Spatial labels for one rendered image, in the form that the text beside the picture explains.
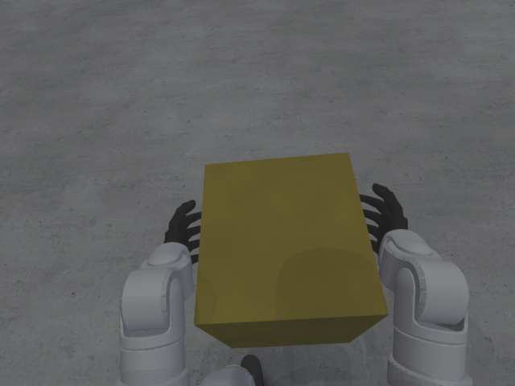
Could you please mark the robot left thigh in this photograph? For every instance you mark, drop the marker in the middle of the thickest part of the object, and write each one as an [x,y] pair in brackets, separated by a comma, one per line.
[228,377]

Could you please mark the robot left hand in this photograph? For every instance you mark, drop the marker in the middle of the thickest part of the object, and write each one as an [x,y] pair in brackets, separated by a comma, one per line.
[178,231]

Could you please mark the left robot foot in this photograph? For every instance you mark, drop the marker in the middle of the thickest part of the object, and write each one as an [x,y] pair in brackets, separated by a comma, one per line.
[253,366]

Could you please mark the left robot forearm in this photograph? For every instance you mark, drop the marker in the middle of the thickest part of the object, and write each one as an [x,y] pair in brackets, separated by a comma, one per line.
[152,320]

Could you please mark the robot right hand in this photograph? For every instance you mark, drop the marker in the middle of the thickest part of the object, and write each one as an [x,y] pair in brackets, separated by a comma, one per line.
[391,217]

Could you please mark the right robot forearm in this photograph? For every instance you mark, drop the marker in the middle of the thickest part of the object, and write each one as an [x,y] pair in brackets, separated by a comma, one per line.
[430,313]

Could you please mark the carton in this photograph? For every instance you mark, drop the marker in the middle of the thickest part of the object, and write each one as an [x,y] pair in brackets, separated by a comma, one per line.
[285,256]

